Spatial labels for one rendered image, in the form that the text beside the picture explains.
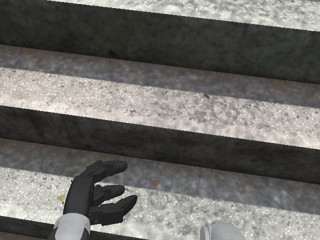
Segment left robot forearm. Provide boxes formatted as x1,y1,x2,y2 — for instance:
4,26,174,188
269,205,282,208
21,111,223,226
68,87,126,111
47,213,91,240

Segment right robot thigh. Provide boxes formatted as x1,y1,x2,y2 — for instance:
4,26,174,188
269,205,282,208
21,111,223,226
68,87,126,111
200,222,246,240

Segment robot left hand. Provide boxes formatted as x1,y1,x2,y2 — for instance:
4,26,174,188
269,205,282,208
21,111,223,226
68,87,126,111
62,160,138,226

